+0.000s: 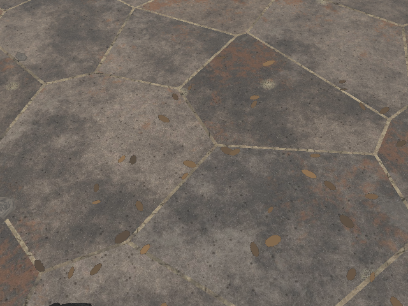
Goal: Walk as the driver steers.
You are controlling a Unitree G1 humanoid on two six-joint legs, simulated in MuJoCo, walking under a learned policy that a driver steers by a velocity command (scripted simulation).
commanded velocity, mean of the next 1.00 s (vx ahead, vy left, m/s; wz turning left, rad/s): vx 0.32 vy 0.00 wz -0.29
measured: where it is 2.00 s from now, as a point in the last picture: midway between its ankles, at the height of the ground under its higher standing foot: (191, 274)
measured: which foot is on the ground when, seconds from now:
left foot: up 0.00-0.42, down 0.44-0.84, up 0.86-1.00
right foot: down 0.00-0.46, up 0.48-0.80, down 0.82-1.00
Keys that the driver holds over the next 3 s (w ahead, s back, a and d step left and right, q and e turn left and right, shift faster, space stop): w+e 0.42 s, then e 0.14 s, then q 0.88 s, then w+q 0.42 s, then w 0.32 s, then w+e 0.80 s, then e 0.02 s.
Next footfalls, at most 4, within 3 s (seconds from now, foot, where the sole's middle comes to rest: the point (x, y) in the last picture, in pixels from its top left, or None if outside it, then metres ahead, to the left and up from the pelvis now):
0.44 left None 0.45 0.09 -0.75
0.82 right None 0.43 -0.17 -0.75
1.14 left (178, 297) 0.48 0.10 -0.75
1.64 right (246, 288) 0.50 -0.12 -0.75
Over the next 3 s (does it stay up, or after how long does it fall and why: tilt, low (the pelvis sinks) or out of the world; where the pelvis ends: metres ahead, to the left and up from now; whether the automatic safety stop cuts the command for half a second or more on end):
stays up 1.09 0.23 0.03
